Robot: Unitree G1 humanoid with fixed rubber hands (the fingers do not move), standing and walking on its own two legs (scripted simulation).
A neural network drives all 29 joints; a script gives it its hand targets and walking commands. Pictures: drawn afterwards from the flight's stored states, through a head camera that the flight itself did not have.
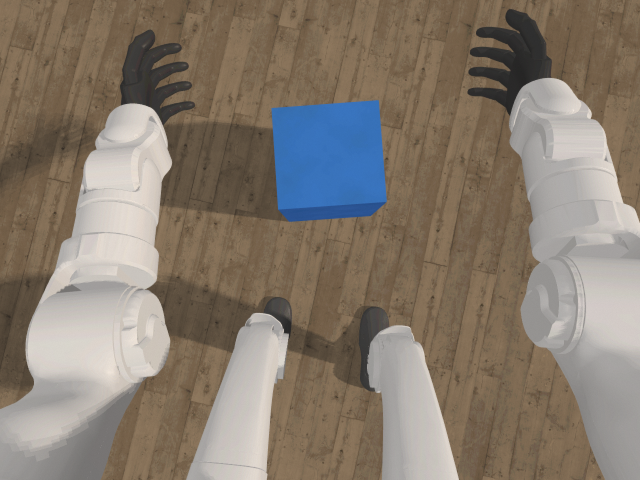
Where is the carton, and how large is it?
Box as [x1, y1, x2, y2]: [271, 100, 386, 221]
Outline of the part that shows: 378,100 271,108 278,209 289,221 370,215 386,201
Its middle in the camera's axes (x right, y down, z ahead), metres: +0.02 -0.16 +0.87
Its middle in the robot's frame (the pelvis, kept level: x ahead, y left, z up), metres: +0.55 +0.03 -0.53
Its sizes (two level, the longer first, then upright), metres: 0.210 0.200 0.250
